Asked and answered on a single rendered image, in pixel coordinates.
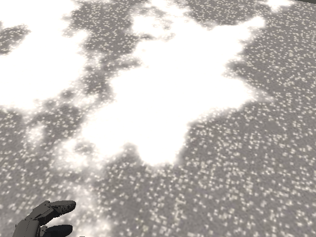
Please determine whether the robot left hand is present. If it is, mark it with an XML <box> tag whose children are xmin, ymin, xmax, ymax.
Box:
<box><xmin>12</xmin><ymin>200</ymin><xmax>85</xmax><ymax>237</ymax></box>

